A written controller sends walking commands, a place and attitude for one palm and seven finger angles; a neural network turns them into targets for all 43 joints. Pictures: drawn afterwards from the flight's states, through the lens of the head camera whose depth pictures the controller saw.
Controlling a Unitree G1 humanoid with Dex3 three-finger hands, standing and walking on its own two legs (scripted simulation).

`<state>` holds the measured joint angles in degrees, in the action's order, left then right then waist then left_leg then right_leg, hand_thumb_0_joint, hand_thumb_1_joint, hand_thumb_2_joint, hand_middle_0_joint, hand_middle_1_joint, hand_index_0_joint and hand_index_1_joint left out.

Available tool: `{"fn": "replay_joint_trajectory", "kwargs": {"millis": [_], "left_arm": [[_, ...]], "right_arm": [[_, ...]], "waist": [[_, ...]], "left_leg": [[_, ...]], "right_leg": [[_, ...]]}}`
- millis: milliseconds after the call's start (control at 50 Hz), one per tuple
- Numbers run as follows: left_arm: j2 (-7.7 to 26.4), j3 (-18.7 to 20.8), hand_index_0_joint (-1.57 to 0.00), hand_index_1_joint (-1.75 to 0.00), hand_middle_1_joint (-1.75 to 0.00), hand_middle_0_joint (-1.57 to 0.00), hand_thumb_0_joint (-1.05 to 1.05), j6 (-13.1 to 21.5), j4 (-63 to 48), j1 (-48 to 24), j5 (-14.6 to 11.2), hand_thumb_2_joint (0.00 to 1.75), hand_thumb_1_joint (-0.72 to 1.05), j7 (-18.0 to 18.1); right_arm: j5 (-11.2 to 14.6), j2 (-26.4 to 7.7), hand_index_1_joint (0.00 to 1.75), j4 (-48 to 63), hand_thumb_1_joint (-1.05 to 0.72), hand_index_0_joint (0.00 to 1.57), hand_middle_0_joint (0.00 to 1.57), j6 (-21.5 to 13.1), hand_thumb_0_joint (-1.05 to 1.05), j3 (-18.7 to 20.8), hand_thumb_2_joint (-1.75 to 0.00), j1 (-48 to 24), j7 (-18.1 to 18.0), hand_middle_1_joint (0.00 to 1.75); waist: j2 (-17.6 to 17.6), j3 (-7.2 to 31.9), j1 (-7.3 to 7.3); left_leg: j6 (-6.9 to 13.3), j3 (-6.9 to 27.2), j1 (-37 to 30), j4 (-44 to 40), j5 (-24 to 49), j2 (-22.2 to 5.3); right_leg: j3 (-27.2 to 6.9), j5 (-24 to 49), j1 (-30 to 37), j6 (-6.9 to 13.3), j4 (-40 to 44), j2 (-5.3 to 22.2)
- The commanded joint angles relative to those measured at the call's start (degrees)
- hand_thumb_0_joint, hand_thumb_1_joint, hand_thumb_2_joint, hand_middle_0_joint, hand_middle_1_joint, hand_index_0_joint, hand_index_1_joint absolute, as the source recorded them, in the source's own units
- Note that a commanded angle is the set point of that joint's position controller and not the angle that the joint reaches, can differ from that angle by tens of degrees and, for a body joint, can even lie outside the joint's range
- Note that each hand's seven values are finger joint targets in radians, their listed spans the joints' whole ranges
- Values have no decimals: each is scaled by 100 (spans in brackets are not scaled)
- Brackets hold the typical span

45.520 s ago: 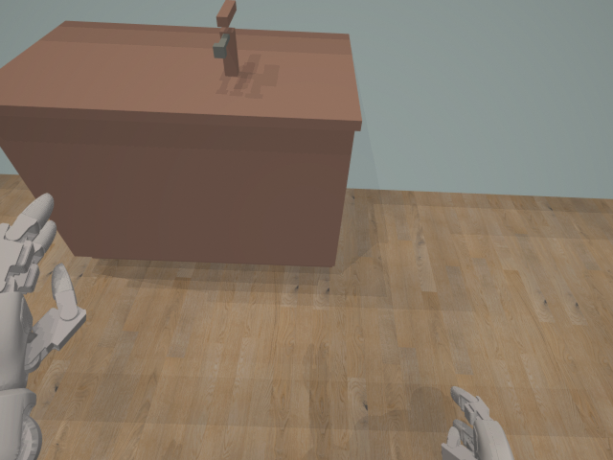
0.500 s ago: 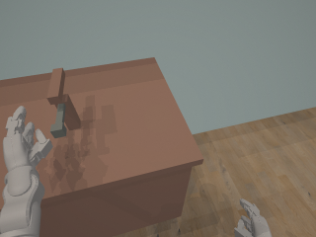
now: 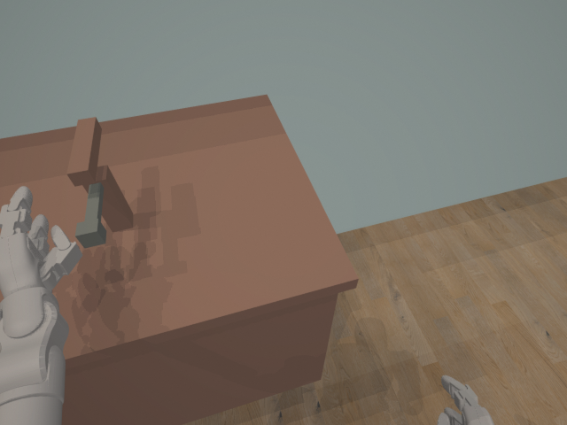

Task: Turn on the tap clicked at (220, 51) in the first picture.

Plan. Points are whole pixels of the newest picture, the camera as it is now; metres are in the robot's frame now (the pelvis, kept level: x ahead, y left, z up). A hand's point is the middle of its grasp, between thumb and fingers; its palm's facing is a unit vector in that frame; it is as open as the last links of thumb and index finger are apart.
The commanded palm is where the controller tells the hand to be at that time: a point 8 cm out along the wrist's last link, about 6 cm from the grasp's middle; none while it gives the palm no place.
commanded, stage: reach beside the lever's end, fingers flat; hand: left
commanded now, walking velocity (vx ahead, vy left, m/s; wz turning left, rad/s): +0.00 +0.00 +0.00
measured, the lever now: (91, 233) +0.33 +0.30 +0.11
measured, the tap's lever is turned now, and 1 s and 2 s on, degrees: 0 4 31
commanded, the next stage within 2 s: push the lever round in 0.18 s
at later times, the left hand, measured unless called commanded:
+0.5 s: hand (75, 254) +0.30 +0.31 +0.10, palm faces +0.55 -0.83 -0.09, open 7.8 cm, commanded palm +0.25 +0.34 +0.10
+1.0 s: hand (92, 250) +0.31 +0.28 +0.10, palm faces +0.55 -0.83 -0.07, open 7.7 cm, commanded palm +0.27 +0.31 +0.10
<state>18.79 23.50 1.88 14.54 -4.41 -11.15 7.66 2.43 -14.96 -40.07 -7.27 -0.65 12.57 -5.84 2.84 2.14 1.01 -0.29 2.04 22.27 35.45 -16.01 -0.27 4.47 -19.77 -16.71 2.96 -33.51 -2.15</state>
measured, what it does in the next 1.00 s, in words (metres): stands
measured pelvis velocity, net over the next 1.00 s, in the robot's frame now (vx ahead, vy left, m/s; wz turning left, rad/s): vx -0.01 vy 0.01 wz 0.01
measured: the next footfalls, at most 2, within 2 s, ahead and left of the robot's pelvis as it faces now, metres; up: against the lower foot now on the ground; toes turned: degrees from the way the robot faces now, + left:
none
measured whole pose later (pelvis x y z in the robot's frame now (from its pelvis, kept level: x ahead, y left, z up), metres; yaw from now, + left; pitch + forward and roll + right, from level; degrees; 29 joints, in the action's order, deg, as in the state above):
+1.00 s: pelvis -0.01 +0.01 +0.00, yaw +0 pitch +2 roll -1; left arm 14.2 18.1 3.8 12.3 -5.2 -9.4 12.6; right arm 1.8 -14.1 -40.1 -7.5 -1.2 11.0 -4.9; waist 2.7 2.1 1.5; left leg 0.4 2.2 23.1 36.6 -16.0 0.4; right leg 4.7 -19.8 -17.3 2.3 -34.5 -1.5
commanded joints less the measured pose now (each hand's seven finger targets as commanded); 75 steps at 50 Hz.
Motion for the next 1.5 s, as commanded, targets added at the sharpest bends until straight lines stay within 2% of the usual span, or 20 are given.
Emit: {"fn": "replay_joint_trajectory", "kwargs": {"millis": [0,40,160,180,260,280,340,460,500,640,720,780,840,980,1220,1320,1360,1380,1460,1480], "left_arm": [[1542,521,-15,-15,-15,-15,0,569,-1258,-1442,29,90,90,37],[1616,550,-15,-15,-15,-15,0,569,-1149,-1487,3,90,90,3],[1749,641,-15,-15,-15,-15,0,627,-1290,-1508,84,90,90,-16],[1577,481,-15,-15,-15,-15,0,660,-1381,-1602,72,90,90,-24],[1473,534,-15,-15,-15,-15,0,608,-1177,-1016,6,90,90,-90],[1284,332,-15,-15,-15,-15,0,559,-1142,-1189,-42,90,90,-127],[1330,368,-15,-15,-15,-15,0,416,-1050,-1299,-121,90,90,-171],[1451,400,-15,-15,-15,-15,0,577,-1591,-1545,125,90,90,84],[1157,140,-15,-15,-15,-15,0,713,-1756,-1557,155,90,90,140],[1047,39,-15,-15,-15,-15,0,481,-1385,-1390,77,90,90,189],[1053,-33,-15,-15,-15,-15,0,345,-1414,-1718,138,90,90,237],[824,-263,-15,-15,-15,-15,0,451,-1623,-1931,226,90,90,340],[771,-289,-15,-15,-15,-15,0,580,-1683,-1713,218,90,90,391],[665,-479,-15,-15,-15,-15,0,597,-1639,-2067,275,90,90,478],[273,-751,-15,-15,-15,-15,0,410,-1643,-2213,432,90,90,1055],[4,-1091,-15,-15,-15,-15,0,389,-1722,-2482,574,90,90,1295],[112,-922,-15,-15,-15,-15,0,378,-1744,-2333,635,90,90,1435],[-81,-1100,-15,-15,-15,-15,0,359,-1755,-2331,646,90,90,1475],[111,-813,-15,-15,-15,-15,0,261,-1683,-2190,683,90,90,1686],[-126,-1037,-15,-15,-15,-15,0,253,-1738,-2219,695,90,90,1713]], "right_arm": [[-18,-750,30,753,-90,20,20,-348,0,246,-90,-512,-27,30],[-8,-773,30,758,-90,20,20,-338,0,242,-90,-537,-46,30],[-13,-710,30,753,-90,20,20,-320,0,229,-90,-554,-47,30],[-19,-706,30,767,-90,20,20,-328,0,229,-90,-549,-31,30],[-3,-726,30,771,-90,20,20,-338,0,255,-90,-525,-11,30],[18,-727,30,796,-90,20,20,-339,0,233,-90,-529,-12,30],[48,-763,30,823,-90,20,20,-336,0,235,-90,-564,-51,30],[-13,-697,30,782,-90,20,20,-348,0,230,-90,-607,-16,30],[-55,-669,30,801,-90,20,20,-393,0,239,-90,-599,25,30],[-7,-705,30,827,-90,20,20,-339,0,205,-90,-704,-4,30],[0,-698,30,833,-90,20,20,-295,0,179,-90,-727,-34,30],[-30,-651,30,814,-90,20,20,-320,0,168,-90,-734,-3,30],[-61,-670,30,813,-90,20,20,-354,0,197,-90,-693,51,30],[-36,-667,30,798,-90,20,20,-324,0,169,-90,-750,49,30],[-110,-640,30,784,-90,20,20,-220,0,186,-90,-815,86,30],[-125,-609,30,792,-90,20,20,-159,0,168,-90,-903,103,30],[-145,-604,30,767,-90,20,20,-123,0,186,-90,-904,115,30],[-152,-583,30,811,-90,20,20,-106,0,179,-90,-906,136,30],[-173,-589,30,788,-90,20,20,0,0,211,-90,-931,134,30],[-171,-562,30,833,-90,20,20,23,0,203,-90,-945,157,30]], "waist": [[-14,1140,22],[-181,1156,-3],[332,1321,84],[396,1366,14],[96,1275,98],[-19,1109,13],[-292,970,16],[253,1182,27],[378,1314,11],[-107,1144,22],[-100,1059,-27],[280,1094,-63],[156,1342,-32],[63,1124,-117],[-154,1333,-102],[49,1240,-148],[70,1274,-64],[16,1341,-89],[-160,1395,-18],[-219,1404,-48]], "left_leg": [[247,19,-722,-279,1142,132],[263,2,-624,-271,1057,140],[248,-17,-734,-261,1182,155],[242,-10,-820,-252,1232,145],[234,17,-753,-262,1355,126],[244,3,-698,-272,1242,128],[255,11,-588,-329,1028,135],[220,60,-858,-286,1221,118],[194,73,-989,-256,1267,102],[193,67,-703,-356,973,112],[198,95,-725,-397,891,102],[175,125,-899,-388,840,98],[170,122,-943,-297,1067,99],[173,154,-811,-367,695,96],[170,149,-849,-266,865,113],[166,183,-893,-282,744,103],[154,189,-896,-298,814,102],[150,192,-919,-292,853,99],[158,136,-857,-255,1050,100],[155,125,-873,-251,1115,97]], "right_leg": [[-272,1661,70,-177,485,123],[-298,1632,83,-210,491,142],[-316,1720,188,-173,434,151],[-293,1742,128,-170,418,145],[-235,1863,176,-167,401,115],[-243,1806,74,-189,452,128],[-255,1600,38,-207,542,137],[-254,1591,-12,-156,429,121],[-226,1576,-63,-137,380,112],[-222,1389,13,-166,467,135],[-214,1250,-60,-163,508,127],[-217,1113,-188,-132,494,116],[-218,1359,-76,-128,417,106],[-223,1013,-214,-143,469,122],[-223,1198,-116,-156,459,152],[-241,1042,-234,-136,469,165],[-235,1080,-153,-122,457,162],[-213,1114,-143,-132,430,171],[-240,1363,39,-141,444,173],[-225,1441,56,-148,435,191]]}}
